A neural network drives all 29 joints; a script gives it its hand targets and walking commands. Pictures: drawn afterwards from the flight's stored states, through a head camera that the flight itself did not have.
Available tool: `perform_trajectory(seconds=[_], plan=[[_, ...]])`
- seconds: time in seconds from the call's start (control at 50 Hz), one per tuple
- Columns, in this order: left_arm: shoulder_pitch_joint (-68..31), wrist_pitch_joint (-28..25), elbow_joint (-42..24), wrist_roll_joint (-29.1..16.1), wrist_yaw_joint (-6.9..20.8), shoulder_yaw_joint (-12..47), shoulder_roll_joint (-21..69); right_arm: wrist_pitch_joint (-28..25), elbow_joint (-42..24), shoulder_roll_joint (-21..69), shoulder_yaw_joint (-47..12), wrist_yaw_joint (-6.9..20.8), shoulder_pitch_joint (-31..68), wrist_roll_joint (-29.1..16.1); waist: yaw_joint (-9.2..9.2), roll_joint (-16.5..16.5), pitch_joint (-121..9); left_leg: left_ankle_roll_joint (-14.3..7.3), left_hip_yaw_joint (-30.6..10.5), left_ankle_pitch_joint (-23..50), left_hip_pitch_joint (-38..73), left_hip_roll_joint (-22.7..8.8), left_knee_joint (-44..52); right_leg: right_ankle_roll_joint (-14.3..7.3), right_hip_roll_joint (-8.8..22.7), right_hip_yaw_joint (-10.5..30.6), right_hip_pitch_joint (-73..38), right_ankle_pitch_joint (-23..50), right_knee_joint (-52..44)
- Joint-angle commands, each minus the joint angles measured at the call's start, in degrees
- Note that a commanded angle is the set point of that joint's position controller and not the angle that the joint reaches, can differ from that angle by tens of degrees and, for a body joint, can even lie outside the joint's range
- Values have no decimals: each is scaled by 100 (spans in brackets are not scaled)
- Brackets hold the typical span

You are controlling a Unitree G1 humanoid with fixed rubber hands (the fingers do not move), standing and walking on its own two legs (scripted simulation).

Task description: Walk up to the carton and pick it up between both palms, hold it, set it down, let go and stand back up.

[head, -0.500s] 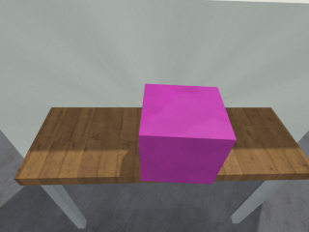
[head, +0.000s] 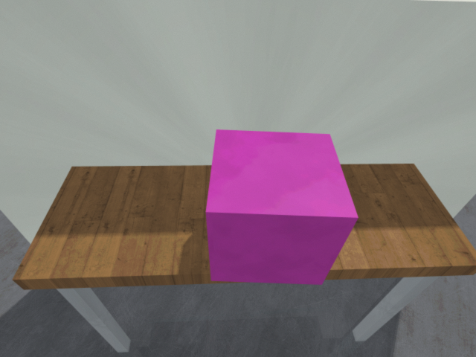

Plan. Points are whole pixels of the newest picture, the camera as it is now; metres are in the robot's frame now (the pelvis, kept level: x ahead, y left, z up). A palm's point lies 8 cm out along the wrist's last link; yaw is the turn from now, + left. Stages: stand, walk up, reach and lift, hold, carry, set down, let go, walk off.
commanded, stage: stand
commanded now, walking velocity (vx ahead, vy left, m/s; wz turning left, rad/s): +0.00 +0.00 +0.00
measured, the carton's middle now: (269, 208) +0.42 -0.07 +0.01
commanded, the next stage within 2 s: none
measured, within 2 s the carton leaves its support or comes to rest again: neither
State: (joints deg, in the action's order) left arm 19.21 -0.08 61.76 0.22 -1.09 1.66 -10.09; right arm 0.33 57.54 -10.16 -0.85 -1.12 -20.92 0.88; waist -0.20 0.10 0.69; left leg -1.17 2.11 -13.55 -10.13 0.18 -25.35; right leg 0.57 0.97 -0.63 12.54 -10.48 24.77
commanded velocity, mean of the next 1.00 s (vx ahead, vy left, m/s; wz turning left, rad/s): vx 0.00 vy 0.00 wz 0.00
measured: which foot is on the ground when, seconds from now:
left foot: down 0.00-1.00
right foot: down 0.00-1.00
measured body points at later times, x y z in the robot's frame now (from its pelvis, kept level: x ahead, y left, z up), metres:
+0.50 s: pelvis +0.00 -0.01 +0.00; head +0.01 -0.01 +0.45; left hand -0.03 +0.19 -0.17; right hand -0.05 -0.21 -0.16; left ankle +0.00 +0.11 -0.74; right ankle +0.03 -0.13 -0.74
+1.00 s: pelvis +0.02 -0.01 +0.00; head +0.02 +0.00 +0.45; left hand -0.02 +0.19 -0.17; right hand -0.03 -0.21 -0.16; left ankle +0.00 +0.11 -0.74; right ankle +0.03 -0.13 -0.74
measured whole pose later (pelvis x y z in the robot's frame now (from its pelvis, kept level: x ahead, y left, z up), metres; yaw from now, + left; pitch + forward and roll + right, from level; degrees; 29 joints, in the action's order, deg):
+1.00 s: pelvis +0.02 -0.01 +0.00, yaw +0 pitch -1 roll +0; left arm 17.4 -0.6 70.0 0.3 -2.2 1.5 -6.0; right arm -0.3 67.7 -5.9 -0.7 -2.3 -19.9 0.8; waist 0.0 0.2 1.6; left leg -0.3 2.1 -14.6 -9.1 -0.7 -24.9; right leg -0.1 0.0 -0.6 11.7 -11.6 24.5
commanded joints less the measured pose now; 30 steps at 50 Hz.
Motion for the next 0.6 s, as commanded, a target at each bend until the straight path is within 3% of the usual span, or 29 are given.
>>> perform_trajectory(seconds=[0.0,0.02,0.04,0.06,0.08,0.12,0.14,0.16,0.2,0.24,0.26,0.28,0.3,0.32,0.34,0.36,0.38,0.42,0.46,0.48,0.5,0.52,0.54,0.56,0.58], plan=[[263,-28,67,-40,-16,-87,-450,-17,139,-472,128,-21,-572,-20,-58,-233,776,-181,-803,-473,-603,-496,928,-131,263,428,170,49,-440],[405,-11,184,-2,7,-79,-310,-25,136,-481,103,-14,-410,-13,38,-26,708,-187,-773,-545,-477,-545,883,-82,241,354,146,105,-392],[371,1,242,13,-13,-107,-438,-26,132,-692,183,-22,-302,-18,17,-327,630,-163,-784,-665,-587,-543,902,-95,260,411,189,104,-487],[353,-9,290,8,-19,-103,-499,-33,158,-509,114,-20,-224,-32,61,3,658,-168,-714,-462,-514,-489,856,-128,288,491,76,58,-462],[319,-22,332,25,-46,-79,-411,-51,239,-567,146,-28,-380,-59,-58,234,347,-203,-742,-439,-471,-515,823,-122,231,462,30,4,-486],[452,-77,389,2,-38,-61,-371,-68,361,-605,150,-46,-319,-52,45,-112,179,-201,-603,-109,-107,-484,699,-180,292,516,137,171,-477],[310,-80,427,-17,-45,-62,-265,-70,443,-292,50,-42,-459,-28,-21,-16,396,-195,-663,-112,-346,-485,697,-167,321,440,-3,238,-451],[371,-50,504,-16,-54,-66,-221,-70,486,-212,58,-53,-459,-2,41,-99,488,-161,-590,-88,-359,-427,731,-161,289,539,154,183,-461],[325,-39,580,-57,-63,8,-23,-59,561,-298,68,-78,-408,-6,56,129,608,-173,-596,35,-282,-514,667,-196,302,534,294,116,-512],[317,-54,628,-5,-87,-55,-232,-62,650,-218,73,-74,-480,-25,-8,-70,304,-196,-609,-115,-219,-495,656,-193,283,568,59,77,-494],[257,-59,645,21,-76,-71,-347,-70,670,-316,72,-59,-535,-57,-78,312,247,-175,-548,-43,-122,-512,613,-200,277,558,158,30,-517],[273,-54,624,-24,-62,-80,-305,-73,684,-179,59,-94,-439,-17,58,244,462,-143,-482,84,-165,-469,545,-222,302,638,276,-32,-604],[417,-52,706,11,-54,-81,-239,-81,717,-192,45,-90,-383,13,54,149,410,-147,-398,130,-58,-443,520,-228,337,640,278,5,-624],[244,-36,719,16,-75,-16,-54,-79,745,-209,73,-84,-535,-16,-56,-332,494,-128,-476,-88,-289,-469,641,-194,316,511,269,34,-576],[236,-35,728,2,-89,12,-60,-61,788,-47,40,-88,-530,-19,-17,-204,665,-173,-599,-195,-429,-507,733,-186,302,498,210,227,-470],[411,-36,815,-24,-93,-7,-89,-56,762,-114,20,-111,-364,-24,110,210,487,-147,-510,0,-190,-512,602,-189,253,601,217,189,-529],[267,-32,778,9,-109,-8,-82,-47,853,-16,38,-110,-564,-22,-11,257,639,-110,-441,106,-208,-485,606,-211,337,583,257,182,-523],[471,-18,872,-22,-104,9,62,-66,856,1,18,-116,-487,-25,105,129,439,-180,-494,29,-189,-521,660,-234,270,545,182,167,-526],[273,-8,799,7,-96,-15,-95,-52,883,-134,33,-111,-542,-37,34,-181,634,-129,-513,-267,-493,-488,744,-215,303,519,177,21,-530],[342,14,854,11,-88,-68,-192,-42,920,-6,14,-102,-562,-19,12,-16,578,-122,-601,-568,-547,-486,798,-140,229,488,168,-233,-502],[409,18,840,14,-90,-23,-31,-35,872,-127,28,-106,-555,-14,0,-137,645,-108,-556,-598,-529,-492,772,-158,211,497,315,-336,-504],[375,8,853,22,-79,-24,1,-27,884,-119,58,-108,-402,-63,33,87,384,-146,-558,-413,-305,-487,645,-174,288,531,286,-238,-571],[436,-5,819,-13,-89,-48,-127,-46,838,-177,55,-105,-376,-14,70,-24,623,-104,-541,-199,-359,-453,627,-206,259,524,404,-182,-570],[240,-29,792,38,-100,-73,-106,-50,977,-52,50,-110,-572,21,-32,101,600,-85,-514,-4,-299,-416,621,-228,312,553,264,-111,-496],[326,-24,780,15,-97,-33,33,-48,979,-10,68,-126,-604,30,42,-54,599,-96,-509,-59,-113,-497,638,-224,293,581,489,-66,-553]])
